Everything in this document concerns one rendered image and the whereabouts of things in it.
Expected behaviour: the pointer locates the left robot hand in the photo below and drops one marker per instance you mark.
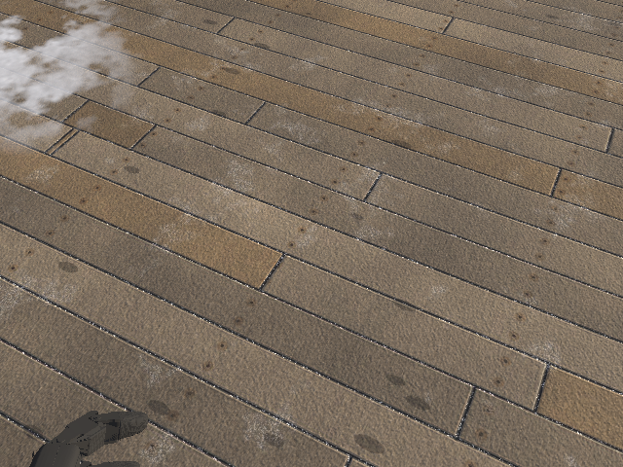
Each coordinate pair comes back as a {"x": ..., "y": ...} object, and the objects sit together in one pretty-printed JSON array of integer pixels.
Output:
[{"x": 85, "y": 435}]

